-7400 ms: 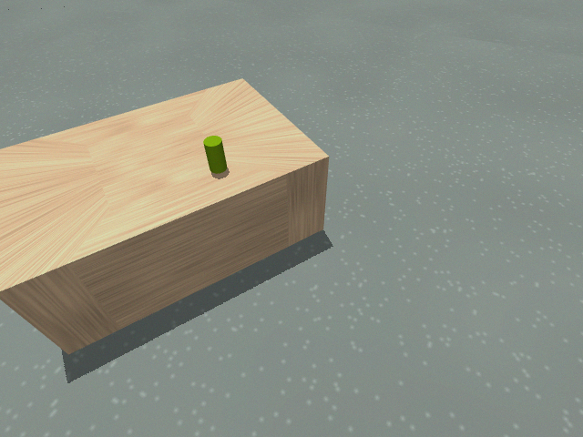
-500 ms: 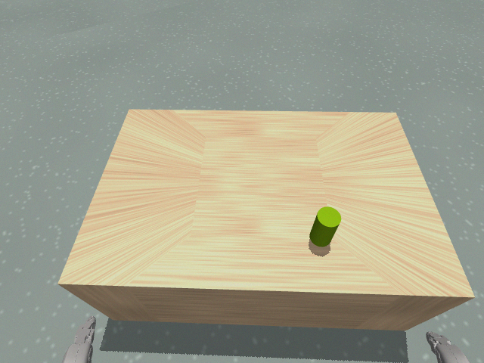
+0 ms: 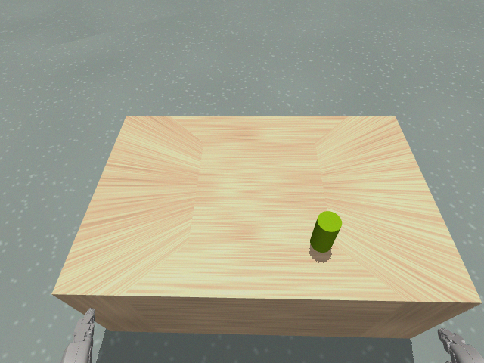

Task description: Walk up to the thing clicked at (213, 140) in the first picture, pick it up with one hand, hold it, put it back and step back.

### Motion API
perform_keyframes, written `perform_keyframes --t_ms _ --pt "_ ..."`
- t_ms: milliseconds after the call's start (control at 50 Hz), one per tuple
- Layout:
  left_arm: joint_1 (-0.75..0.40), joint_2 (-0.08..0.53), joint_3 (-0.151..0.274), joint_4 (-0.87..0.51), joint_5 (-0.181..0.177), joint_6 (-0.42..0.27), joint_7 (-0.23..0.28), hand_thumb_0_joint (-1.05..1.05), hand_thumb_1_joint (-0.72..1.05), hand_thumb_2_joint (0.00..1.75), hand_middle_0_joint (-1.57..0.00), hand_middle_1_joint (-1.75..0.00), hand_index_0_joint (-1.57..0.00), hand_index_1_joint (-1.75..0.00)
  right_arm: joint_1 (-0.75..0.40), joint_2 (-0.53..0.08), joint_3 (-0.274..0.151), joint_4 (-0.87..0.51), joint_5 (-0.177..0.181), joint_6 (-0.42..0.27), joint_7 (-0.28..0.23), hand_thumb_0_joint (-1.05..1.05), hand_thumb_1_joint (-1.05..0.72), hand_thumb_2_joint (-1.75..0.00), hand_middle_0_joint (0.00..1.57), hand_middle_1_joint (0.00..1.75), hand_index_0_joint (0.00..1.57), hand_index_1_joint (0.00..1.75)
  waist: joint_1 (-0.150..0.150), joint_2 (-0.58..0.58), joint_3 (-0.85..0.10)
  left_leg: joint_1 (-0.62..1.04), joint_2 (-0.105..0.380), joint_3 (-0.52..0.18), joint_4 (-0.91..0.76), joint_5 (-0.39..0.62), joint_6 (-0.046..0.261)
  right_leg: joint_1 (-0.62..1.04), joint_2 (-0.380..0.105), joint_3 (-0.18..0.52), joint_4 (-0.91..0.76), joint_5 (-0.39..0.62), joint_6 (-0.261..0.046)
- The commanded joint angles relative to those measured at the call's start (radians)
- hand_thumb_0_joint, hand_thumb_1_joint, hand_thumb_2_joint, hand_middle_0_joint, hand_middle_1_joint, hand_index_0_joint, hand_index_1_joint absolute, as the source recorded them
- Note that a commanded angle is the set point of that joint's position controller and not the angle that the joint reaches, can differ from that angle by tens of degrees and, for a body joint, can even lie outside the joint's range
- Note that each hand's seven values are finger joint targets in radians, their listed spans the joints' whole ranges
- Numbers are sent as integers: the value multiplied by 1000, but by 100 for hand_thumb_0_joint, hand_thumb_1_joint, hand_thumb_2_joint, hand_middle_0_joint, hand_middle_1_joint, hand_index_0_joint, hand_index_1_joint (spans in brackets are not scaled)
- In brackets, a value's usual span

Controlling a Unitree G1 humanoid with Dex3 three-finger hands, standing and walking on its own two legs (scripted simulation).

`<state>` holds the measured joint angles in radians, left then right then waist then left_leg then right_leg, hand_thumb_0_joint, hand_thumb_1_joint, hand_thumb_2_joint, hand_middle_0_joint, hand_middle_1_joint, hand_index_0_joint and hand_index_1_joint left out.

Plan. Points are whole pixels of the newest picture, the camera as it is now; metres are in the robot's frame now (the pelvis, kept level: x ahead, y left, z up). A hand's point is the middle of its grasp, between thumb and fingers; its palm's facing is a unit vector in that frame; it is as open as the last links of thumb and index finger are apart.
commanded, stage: go down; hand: right
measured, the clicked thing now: (325, 232) +0.50 -0.19 -0.26
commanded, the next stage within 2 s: approach in 1.98 s
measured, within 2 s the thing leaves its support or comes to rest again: neither
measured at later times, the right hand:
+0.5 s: hand out of the picture +0.15 -0.27 -0.08, palm faces +0.10 +0.95 -0.31, open 17.5 cm
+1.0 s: hand (456, 265) +0.30 -0.33 -0.01, palm faces +0.19 +0.97 -0.17, open 17.6 cm
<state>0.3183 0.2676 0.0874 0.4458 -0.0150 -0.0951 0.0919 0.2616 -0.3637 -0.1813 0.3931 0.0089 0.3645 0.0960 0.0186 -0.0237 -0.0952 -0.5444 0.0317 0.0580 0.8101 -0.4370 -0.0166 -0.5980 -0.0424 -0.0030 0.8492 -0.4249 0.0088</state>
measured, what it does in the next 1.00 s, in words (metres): stands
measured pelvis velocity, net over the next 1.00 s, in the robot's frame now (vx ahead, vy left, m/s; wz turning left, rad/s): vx -0.03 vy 0.00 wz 0.01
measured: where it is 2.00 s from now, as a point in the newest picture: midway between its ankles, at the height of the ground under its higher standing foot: outside the picture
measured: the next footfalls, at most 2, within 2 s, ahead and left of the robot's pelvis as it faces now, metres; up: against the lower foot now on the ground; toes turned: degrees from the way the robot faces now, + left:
none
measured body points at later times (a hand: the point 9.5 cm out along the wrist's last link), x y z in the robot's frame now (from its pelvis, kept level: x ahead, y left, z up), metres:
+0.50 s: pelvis +0.00 +0.00 -0.01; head +0.03 +0.00 +0.44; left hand +0.15 +0.27 -0.06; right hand +0.14 -0.32 -0.06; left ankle -0.02 +0.13 -0.70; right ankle +0.00 -0.12 -0.70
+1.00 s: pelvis -0.03 +0.00 -0.01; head +0.03 -0.01 +0.44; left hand +0.11 +0.27 -0.05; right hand +0.28 -0.38 +0.00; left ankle -0.02 +0.13 -0.70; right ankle +0.00 -0.12 -0.70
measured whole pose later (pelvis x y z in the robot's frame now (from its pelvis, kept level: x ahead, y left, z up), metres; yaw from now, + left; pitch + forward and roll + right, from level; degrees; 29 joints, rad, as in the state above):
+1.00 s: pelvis -0.03 +0.00 -0.01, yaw +1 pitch +11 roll +1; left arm 0.37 0.27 -0.01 0.34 -0.01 -0.17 0.12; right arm -0.26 -0.61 -0.46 0.83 0.09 0.09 0.33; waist 0.08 0.00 -0.08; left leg -0.64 0.02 0.05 0.87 -0.42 -0.01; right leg -0.69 -0.05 0.00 0.91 -0.41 0.01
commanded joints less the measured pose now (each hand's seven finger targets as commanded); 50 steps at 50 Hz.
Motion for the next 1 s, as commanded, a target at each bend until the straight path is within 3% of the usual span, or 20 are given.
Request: perform_keyframes --t_ms 0,160,200,220,260,300,320,360,380,520,560,600,680,700,720,760,800,840,920,980 --pt "-9 168 78 -190 0 -50 19 0 -54 4 -5 -5 -5 -5 -23 -226 -104 -180 -5 -27 -10 0 57 -4 3 6 4 6 -7 -29 -173 52 -26 2 -79 310 17 125 27 7 -81 328 -12" --pt "26 159 70 -237 -4 -46 33 0 -53 4 -5 -5 -5 -5 26 -211 -101 -228 4 -5 4 0 56 -4 3 6 4 6 -2 -29 -156 19 -31 5 -63 265 18 97 23 13 -74 295 -9" --pt "37 160 71 -241 -5 -44 35 0 -53 3 -5 -5 -5 -5 15 -238 -123 -252 8 -1 7 0 56 -4 3 6 4 6 -7 -48 -140 3 -33 11 -62 240 19 92 22 15 -79 280 -6" --pt "43 153 66 -252 -4 -44 36 0 -54 4 -5 -5 -5 -5 7 -264 -145 -284 6 -5 8 0 55 -4 3 6 4 6 -11 -55 -178 21 -29 8 -53 272 21 109 23 15 -69 317 -5" --pt "49 133 48 -260 -5 -42 36 0 -54 4 -5 -5 -5 -5 26 -242 -131 -274 9 -3 14 0 55 -4 4 6 4 6 -12 -26 -159 19 -28 7 -53 287 17 93 25 11 -55 327 -8" --pt "63 151 66 -271 -5 -43 41 0 -54 4 -5 -5 -5 -5 49 -243 -138 -267 13 3 19 0 58 -4 3 6 4 6 -1 -28 -174 18 -28 6 -47 306 15 92 26 11 -47 335 -11" --pt "54 151 59 -271 -5 -43 40 0 -54 4 -5 -5 -5 -5 44 -226 -125 -246 16 6 23 0 55 -4 3 6 4 6 -5 -28 -146 6 -29 5 -50 270 15 76 26 12 -53 300 -10" --pt "58 130 41 -287 -6 -44 43 0 -54 4 -5 -5 -5 -5 25 -263 -155 -298 16 -2 28 0 55 -4 3 6 4 6 -14 -44 -153 9 -26 1 -56 248 17 78 28 8 -55 270 -11" --pt "63 142 52 -285 -8 -45 46 0 -54 4 -5 -5 -5 -5 46 -232 -133 -262 18 3 35 0 55 -4 3 6 4 6 -1 -20 -133 -8 -30 4 -57 227 16 70 26 11 -57 247 -14" --pt "63 120 13 -336 -6 -62 57 0 -54 4 -5 -5 -5 -5 -91 -301 -189 -290 20 -41 37 0 54 -5 3 6 4 6 17 -31 -152 1 -20 -10 -55 233 11 68 28 13 -44 231 -17" --pt "49 111 -1 -330 -3 -68 64 0 -53 4 -5 -5 -5 -5 -193 -359 -223 -333 26 -74 36 0 56 -5 3 6 4 6 9 -74 -145 -3 -16 -15 -62 210 14 74 29 14 -52 210 -13" --pt "82 153 51 -299 -4 -78 73 0 -53 4 -5 -5 -5 -5 -229 -360 -236 -274 41 -95 48 0 56 -4 4 6 4 6 37 -57 -144 -26 -20 -13 -59 192 14 79 24 21 -60 183 -17" --pt "66 121 6 -264 -1 -97 68 0 -53 3 -5 -5 -5 -4 -412 -412 -275 -162 60 -148 90 0 56 -3 4 6 4 6 31 -97 -147 -33 -17 -15 -54 204 18 85 22 26 -59 198 -15" --pt "66 141 26 -271 -1 -100 68 0 -53 3 -5 -5 -5 -5 -459 -420 -281 -119 66 -162 101 0 56 -3 4 6 5 6 50 -83 -147 -41 -19 -18 -65 189 17 87 21 24 -59 176 -16" --pt "56 147 23 -280 -1 -108 70 0 -54 4 -5 -5 -5 -5 -484 -429 -289 -71 71 -170 116 0 57 -3 4 6 4 6 44 -64 -164 -29 -19 -15 -66 192 15 90 20 27 -61 179 -18" --pt "70 116 -25 -241 1 -111 60 0 -54 4 -5 -5 -5 -5 -526 -431 -281 44 73 -189 150 0 56 -3 4 5 5 6 35 -75 -138 -46 -22 -14 -68 175 19 72 20 24 -70 165 -18" --pt "39 149 0 -285 -1 -121 58 0 -54 4 -5 -5 -5 -5 -562 -465 -302 108 80 -218 178 0 57 -4 4 6 4 6 25 -62 -199 -17 -25 -8 -60 206 22 103 17 29 -77 211 -15" --pt "60 149 -19 -277 2 -123 49 0 -54 4 -5 -5 -5 -5 -602 -506 -331 196 84 -242 203 0 56 -4 4 6 4 6 19 -55 -225 3 -28 -4 -56 248 23 114 15 30 -74 262 -17" --pt "7 177 9 -273 8 -130 39 0 -55 5 -5 -5 -5 -6 -721 -587 -372 292 85 -336 237 0 61 -3 3 6 4 6 21 -50 -215 -20 -29 -16 -51 233 28 77 14 25 -70 239 -24" --pt "-6 161 -17 -301 7 -130 31 0 -54 4 -5 -5 -5 -5 -791 -618 -393 360 91 -402 257 0 61 -3 3 6 4 6 22 -52 -225 -15 -37 -16 -59 180 32 69 11 26 -86 184 -26"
